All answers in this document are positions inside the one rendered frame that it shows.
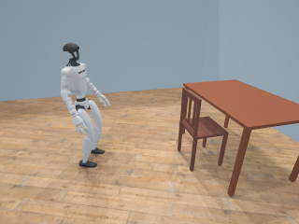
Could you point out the left robot forearm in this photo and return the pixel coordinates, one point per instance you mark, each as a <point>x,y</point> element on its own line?
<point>93,89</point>

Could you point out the right robot forearm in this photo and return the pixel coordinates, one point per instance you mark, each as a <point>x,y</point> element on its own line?
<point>69,103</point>

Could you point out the humanoid robot head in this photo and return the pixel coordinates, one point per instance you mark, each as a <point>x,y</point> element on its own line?
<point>71,48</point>

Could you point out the table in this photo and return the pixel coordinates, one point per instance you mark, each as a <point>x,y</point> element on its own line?
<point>251,108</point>

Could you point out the chair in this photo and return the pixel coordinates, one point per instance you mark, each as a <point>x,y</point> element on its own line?
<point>198,127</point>

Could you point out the robot right hand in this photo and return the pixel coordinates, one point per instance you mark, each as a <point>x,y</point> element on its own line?
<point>77,120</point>

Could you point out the left robot foot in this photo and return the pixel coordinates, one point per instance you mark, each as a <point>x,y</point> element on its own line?
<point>98,151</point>

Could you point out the robot left upper arm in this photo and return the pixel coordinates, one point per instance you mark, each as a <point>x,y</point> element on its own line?
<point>85,66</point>

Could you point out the robot right upper arm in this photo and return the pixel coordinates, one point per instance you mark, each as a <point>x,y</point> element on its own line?
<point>66,74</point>

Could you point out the robot left hand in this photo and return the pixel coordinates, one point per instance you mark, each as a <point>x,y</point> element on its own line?
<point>101,100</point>

